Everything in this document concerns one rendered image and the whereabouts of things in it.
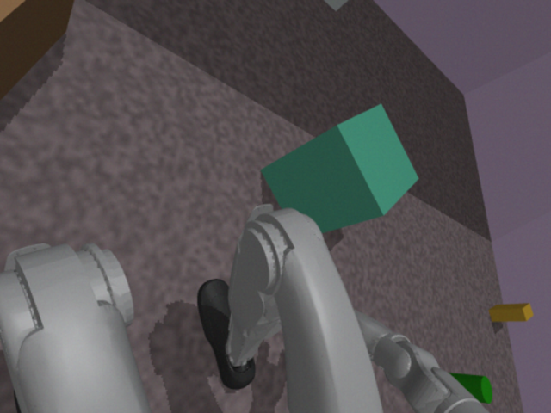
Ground right robot hand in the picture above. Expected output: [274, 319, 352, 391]
[354, 310, 393, 362]

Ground right robot arm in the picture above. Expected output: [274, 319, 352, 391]
[374, 332, 490, 413]

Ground right robot foot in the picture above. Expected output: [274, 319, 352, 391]
[197, 279, 256, 390]

